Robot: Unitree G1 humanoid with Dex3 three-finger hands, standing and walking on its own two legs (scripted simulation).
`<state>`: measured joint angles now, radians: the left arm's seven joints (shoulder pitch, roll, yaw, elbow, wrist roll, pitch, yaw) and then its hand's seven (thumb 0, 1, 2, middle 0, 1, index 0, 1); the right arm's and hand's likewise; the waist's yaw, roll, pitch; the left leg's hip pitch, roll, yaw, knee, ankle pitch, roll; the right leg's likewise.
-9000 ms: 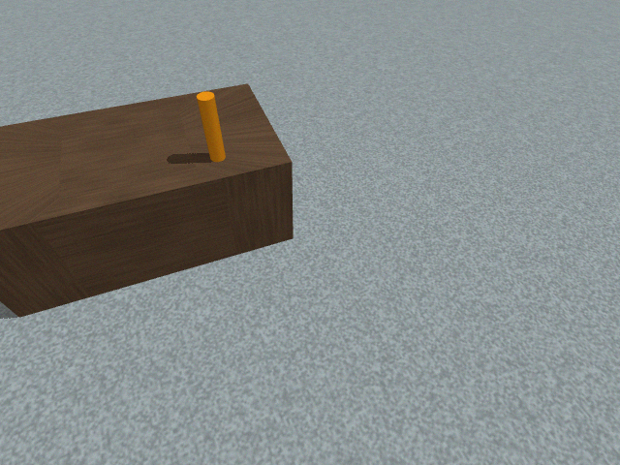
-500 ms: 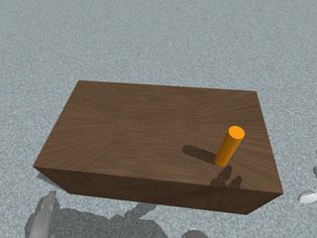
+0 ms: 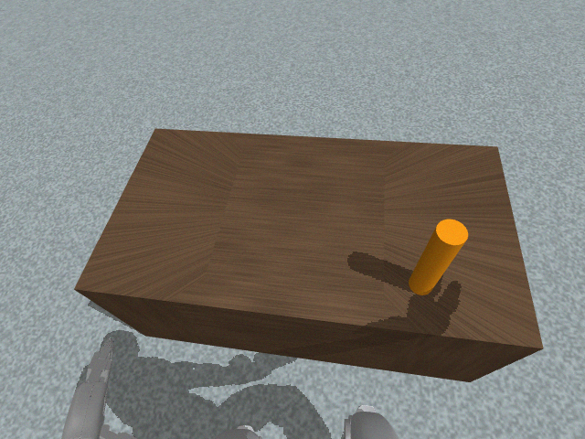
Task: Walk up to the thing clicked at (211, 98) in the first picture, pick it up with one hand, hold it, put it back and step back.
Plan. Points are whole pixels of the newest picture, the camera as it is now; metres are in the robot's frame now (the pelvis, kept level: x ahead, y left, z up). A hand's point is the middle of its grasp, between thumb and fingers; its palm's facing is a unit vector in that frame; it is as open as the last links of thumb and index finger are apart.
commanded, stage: go down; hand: right
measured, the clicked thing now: (434, 261) +0.45 -0.26 -0.20
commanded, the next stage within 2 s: approach in 0.98 s
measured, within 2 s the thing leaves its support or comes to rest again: neither
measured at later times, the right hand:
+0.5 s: hand out of the picture +0.34 -0.42 +0.04, palm faces +0.29 +0.95 -0.08, open 17.4 cm
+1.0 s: hand out of the picture +0.36 -0.43 +0.05, palm faces +0.29 +0.95 -0.05, open 17.7 cm
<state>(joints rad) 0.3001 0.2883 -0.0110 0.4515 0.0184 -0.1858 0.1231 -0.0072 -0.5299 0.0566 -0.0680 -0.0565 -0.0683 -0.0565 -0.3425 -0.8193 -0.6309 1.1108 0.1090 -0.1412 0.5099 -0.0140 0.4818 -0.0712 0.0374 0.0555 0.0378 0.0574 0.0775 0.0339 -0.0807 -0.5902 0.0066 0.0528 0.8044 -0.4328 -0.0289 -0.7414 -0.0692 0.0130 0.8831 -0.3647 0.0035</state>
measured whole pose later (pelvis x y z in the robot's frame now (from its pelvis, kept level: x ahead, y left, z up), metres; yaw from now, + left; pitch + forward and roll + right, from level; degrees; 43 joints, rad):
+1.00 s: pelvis +0.00 -0.01 -0.01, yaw +0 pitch +15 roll +5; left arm 0.31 0.28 -0.05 0.39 0.03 -0.19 0.12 -0.01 -0.52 0.05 -0.06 -0.05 -0.06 -0.05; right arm -0.54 -0.95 -0.69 1.24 0.11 -0.20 0.55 -0.02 0.60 -0.07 0.02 0.07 0.03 0.07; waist 0.12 0.04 -0.10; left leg -0.66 0.00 0.06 0.83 -0.43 -0.04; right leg -0.83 -0.07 0.03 0.94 -0.38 -0.01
